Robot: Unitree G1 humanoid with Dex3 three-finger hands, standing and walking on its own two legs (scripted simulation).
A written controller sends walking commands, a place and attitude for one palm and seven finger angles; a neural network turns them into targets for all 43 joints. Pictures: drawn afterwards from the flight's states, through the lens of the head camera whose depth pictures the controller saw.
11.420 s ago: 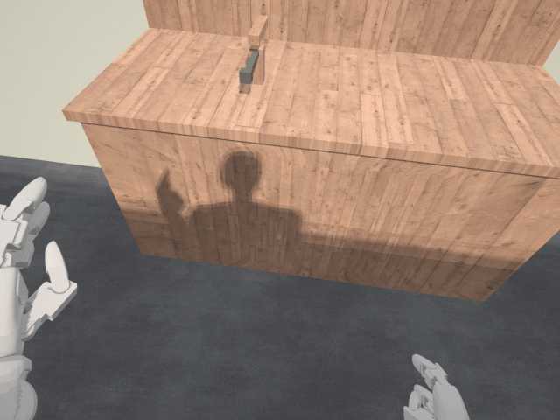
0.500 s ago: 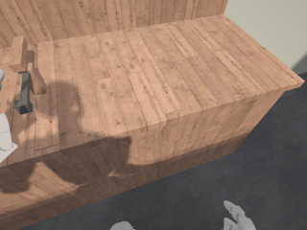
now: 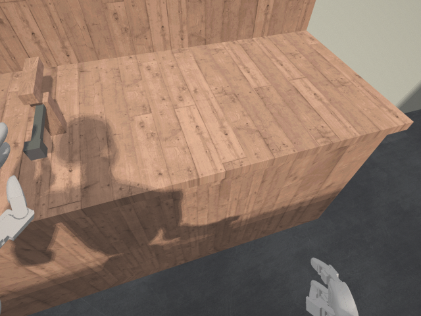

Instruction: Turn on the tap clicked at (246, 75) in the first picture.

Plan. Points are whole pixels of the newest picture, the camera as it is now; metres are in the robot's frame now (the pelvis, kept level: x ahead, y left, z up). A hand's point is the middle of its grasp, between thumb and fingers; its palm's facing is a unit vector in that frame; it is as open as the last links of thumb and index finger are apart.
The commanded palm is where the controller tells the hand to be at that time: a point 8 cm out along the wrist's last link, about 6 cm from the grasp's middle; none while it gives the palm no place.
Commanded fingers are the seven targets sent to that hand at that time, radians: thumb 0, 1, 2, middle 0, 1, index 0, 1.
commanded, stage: come to a stop and stand still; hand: left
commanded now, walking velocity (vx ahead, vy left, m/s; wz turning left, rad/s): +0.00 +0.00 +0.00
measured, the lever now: (35, 149) +0.37 +0.37 +0.09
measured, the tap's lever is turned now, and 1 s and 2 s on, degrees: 0 0 0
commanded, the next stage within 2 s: look again from close up in 0.70 s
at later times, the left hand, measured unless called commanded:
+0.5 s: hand (0, 214) +0.21 +0.30 +0.16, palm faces +0.33 -0.83 -0.44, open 7.4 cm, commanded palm +0.15 +0.31 +0.18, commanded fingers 0.00 0.90 0.90 -0.20 -0.30 -0.20 -0.30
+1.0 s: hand (27, 205) +0.22 +0.26 +0.17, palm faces +0.33 -0.87 -0.37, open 7.4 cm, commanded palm +0.16 +0.30 +0.18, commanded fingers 0.00 0.90 0.90 -0.20 -0.30 -0.20 -0.30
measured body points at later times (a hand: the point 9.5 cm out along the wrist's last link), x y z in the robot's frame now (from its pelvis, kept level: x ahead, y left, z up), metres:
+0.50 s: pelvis -0.03 +0.04 +0.00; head +0.00 +0.07 +0.45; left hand +0.19 +0.34 +0.18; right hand +0.12 -0.18 -0.07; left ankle +0.01 +0.10 -0.73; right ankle -0.01 -0.11 -0.73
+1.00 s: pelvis -0.01 +0.03 +0.01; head +0.00 +0.05 +0.46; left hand +0.20 +0.31 +0.19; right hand +0.15 -0.19 -0.06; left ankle +0.01 +0.10 -0.73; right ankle -0.01 -0.11 -0.73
